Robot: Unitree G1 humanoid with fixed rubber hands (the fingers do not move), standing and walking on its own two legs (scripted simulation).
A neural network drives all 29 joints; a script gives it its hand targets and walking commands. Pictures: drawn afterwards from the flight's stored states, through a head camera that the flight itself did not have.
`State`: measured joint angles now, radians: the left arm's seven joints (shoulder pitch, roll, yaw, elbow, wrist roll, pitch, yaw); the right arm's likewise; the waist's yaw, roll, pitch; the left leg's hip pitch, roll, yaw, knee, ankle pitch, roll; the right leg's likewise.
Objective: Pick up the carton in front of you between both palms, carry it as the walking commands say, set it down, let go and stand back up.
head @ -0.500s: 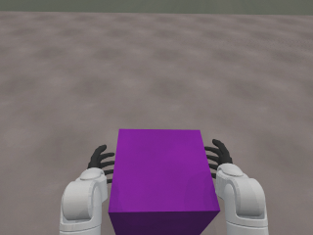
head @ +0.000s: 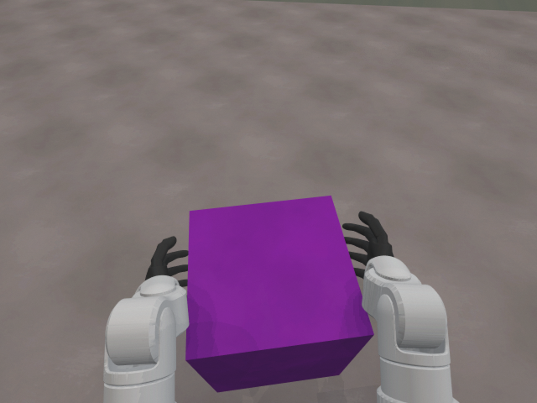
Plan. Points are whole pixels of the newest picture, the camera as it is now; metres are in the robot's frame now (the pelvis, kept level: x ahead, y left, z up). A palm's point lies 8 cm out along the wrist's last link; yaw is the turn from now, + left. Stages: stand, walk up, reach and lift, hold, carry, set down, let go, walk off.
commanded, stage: carry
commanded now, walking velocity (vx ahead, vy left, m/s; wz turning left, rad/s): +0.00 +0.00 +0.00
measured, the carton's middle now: (270, 300) +0.30 +0.01 -0.01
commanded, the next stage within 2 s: none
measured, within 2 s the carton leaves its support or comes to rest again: neither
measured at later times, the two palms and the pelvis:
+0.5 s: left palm (201, 175) +0.46 +0.12 +0.12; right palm (375, 169) +0.46 -0.16 +0.13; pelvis +0.17 -0.01 +0.02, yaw -1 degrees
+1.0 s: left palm (233, 167) +0.55 +0.08 +0.06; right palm (378, 159) +0.56 -0.20 +0.07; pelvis +0.26 -0.06 +0.00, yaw +1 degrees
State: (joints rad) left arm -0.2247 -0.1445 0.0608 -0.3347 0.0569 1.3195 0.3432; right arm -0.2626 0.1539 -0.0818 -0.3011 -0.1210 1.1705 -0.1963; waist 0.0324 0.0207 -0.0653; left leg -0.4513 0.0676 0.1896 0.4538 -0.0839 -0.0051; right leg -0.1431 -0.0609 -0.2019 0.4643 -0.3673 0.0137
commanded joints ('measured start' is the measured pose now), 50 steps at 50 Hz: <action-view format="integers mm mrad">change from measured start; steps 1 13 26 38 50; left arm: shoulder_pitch -514 -624 -529 -665 -638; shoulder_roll -965 -1062 -1010 -949 -1025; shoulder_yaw -602 -622 -598 -651 -540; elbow -115 -247 -205 -111 169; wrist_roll -391 -418 -342 -412 -278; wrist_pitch -74 -112 -107 -91 -363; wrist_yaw -422 -407 -413 -445 -522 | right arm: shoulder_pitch -300 -341 -258 -249 -376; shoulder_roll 1042 1167 1112 1059 1128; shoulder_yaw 630 637 649 587 623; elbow -50 -26 -2 173 330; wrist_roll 402 431 402 339 330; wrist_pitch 51 42 63 67 -194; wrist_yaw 249 267 275 295 388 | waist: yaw -57 -44 -92 -33 -31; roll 93 106 228 -152 -20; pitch -432 -491 -395 -336 -446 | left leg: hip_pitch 599 626 957 276 279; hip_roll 286 123 263 -51 43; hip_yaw -311 -93 -232 -104 -169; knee -3 132 -10 235 46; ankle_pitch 779 1006 1415 -507 -16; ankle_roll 152 107 234 15 -8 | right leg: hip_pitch -234 -110 -606 -70 123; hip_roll -18 -1 99 -238 -120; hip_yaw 47 40 162 450 247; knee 217 18 848 -69 68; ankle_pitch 48 446 -297 826 793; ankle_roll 57 46 18 -175 -101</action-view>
